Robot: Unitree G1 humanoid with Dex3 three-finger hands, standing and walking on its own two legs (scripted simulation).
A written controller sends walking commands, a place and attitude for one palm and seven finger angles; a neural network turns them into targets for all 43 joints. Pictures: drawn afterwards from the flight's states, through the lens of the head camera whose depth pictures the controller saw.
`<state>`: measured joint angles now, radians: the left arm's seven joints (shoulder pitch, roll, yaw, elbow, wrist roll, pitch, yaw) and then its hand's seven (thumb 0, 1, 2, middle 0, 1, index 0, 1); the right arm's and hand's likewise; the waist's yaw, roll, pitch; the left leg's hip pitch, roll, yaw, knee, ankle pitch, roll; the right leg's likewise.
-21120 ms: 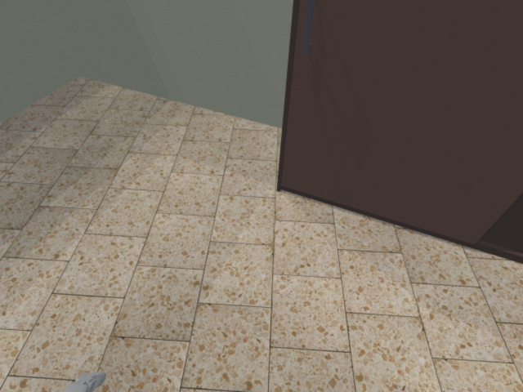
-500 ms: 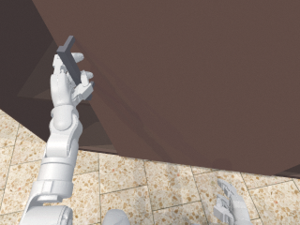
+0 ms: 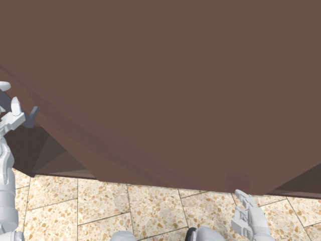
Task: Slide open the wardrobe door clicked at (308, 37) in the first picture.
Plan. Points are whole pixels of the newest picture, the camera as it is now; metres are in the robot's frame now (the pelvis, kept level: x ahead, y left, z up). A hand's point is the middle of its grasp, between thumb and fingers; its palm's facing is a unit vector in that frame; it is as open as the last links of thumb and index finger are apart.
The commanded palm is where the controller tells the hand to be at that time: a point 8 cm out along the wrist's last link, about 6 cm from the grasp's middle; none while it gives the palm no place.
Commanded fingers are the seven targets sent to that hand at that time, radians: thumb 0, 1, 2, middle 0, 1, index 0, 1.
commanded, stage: stop walking and hold the door there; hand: left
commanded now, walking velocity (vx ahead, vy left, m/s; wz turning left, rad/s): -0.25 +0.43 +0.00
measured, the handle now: (12, 98) +0.36 +0.42 +0.12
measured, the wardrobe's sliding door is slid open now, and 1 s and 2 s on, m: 0.45 0.45 0.45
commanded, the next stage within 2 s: none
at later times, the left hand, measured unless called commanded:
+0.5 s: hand (14, 114) +0.31 +0.38 +0.12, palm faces +0.59 -0.75 -0.29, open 6.4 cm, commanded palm +0.26 +0.40 +0.10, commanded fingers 0.00 0.90 0.90 -0.45 -1.40 -0.45 -1.40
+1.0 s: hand (12, 115) +0.31 +0.38 +0.12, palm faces +0.51 -0.80 -0.31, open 6.4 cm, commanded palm +0.26 +0.40 +0.10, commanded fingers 0.00 0.90 0.90 -0.45 -1.40 -0.45 -1.40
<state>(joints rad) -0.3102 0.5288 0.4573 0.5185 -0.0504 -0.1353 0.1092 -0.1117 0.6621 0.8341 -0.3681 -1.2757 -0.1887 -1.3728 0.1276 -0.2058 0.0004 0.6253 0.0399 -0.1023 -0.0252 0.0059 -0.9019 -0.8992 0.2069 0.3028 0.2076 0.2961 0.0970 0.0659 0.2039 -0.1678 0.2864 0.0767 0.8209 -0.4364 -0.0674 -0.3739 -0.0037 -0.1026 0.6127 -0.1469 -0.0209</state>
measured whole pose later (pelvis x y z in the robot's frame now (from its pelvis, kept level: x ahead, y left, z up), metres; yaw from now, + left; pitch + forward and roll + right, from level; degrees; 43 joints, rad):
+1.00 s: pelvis -0.09 +0.05 +0.02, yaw -6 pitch +0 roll +0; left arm -0.51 0.62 0.41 1.01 -0.02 -0.13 0.14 -0.06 0.69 0.76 -0.22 -1.26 -0.24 -1.29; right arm 0.32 -0.30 0.02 0.73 0.04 -0.07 -0.11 0.01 -0.90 -0.90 0.21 0.30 0.21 0.30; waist -0.03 0.00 0.00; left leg -0.27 0.03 0.11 0.46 -0.19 0.03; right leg -0.24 -0.02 -0.04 0.49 -0.28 0.01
